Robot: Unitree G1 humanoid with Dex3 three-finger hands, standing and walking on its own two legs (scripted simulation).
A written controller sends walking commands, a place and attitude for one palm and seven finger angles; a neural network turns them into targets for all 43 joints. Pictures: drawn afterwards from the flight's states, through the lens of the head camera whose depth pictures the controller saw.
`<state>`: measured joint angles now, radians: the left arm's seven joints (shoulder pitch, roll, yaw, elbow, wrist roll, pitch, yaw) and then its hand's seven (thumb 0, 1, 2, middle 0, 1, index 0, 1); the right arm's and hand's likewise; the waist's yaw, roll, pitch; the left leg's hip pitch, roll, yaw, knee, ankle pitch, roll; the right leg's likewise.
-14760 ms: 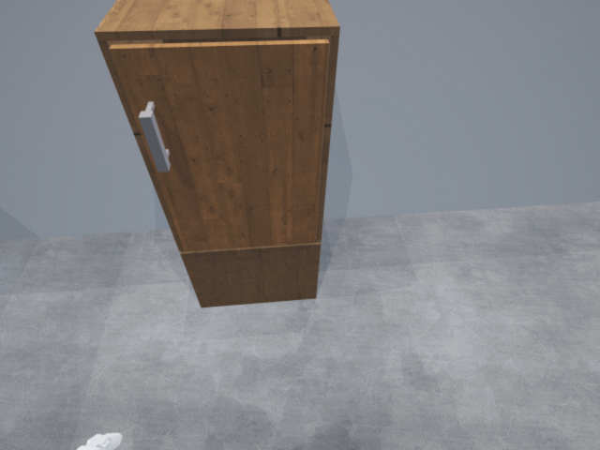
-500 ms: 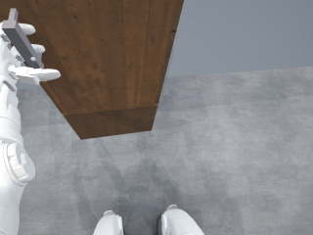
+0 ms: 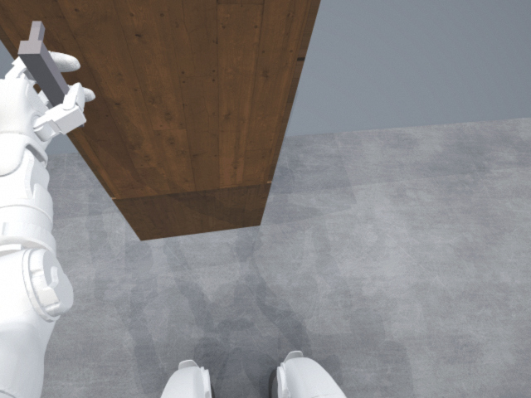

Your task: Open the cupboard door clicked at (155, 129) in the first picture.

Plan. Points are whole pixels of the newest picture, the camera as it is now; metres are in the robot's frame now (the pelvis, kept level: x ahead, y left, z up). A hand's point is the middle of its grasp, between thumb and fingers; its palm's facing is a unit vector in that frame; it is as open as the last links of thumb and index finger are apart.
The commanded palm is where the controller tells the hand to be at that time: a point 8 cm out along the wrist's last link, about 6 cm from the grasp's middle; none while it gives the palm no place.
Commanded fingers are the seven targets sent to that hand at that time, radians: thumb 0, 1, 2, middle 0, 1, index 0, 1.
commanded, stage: pull the door open along its arc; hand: left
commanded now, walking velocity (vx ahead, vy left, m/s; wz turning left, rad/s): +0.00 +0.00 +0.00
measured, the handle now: (57, 78) +0.56 +0.25 +0.09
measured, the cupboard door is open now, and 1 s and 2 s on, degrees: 0 43 45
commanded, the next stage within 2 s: open thumb and fingers to let go in 0.98 s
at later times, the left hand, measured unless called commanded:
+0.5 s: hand (87, 155) +0.44 +0.20 +0.08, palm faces +0.07 -1.00 -0.01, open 6.0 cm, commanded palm +0.38 +0.24 +0.09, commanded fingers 0.00 0.90 0.90 -0.40 -1.35 -0.40 -1.35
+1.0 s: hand (191, 250) +0.30 +0.07 +0.09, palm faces +0.43 -0.90 +0.00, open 6.0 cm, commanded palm +0.24 +0.12 +0.09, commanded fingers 0.00 0.90 0.90 -0.40 -1.35 -0.40 -1.35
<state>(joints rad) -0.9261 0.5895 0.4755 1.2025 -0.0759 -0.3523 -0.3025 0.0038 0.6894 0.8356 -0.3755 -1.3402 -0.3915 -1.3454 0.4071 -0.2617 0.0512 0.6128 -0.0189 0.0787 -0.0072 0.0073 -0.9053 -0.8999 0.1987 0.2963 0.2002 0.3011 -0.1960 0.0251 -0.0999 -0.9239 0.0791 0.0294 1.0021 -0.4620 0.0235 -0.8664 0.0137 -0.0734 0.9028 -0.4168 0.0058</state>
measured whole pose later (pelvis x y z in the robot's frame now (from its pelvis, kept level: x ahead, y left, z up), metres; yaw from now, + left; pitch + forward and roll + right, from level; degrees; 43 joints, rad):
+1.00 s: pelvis +0.02 -0.05 +0.03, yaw +3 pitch +8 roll +1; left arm 0.15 -0.08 -0.10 0.09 0.03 -0.19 0.47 0.03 0.66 0.71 -0.34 -1.34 -0.39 -1.35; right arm 0.20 -0.17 0.02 0.53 -0.06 0.05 0.03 0.01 -0.91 -0.90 0.20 0.30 0.20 0.30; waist -0.02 0.02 -0.12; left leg -0.52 0.06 0.03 0.79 -0.41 -0.04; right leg -0.51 0.00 -0.08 0.82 -0.45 -0.05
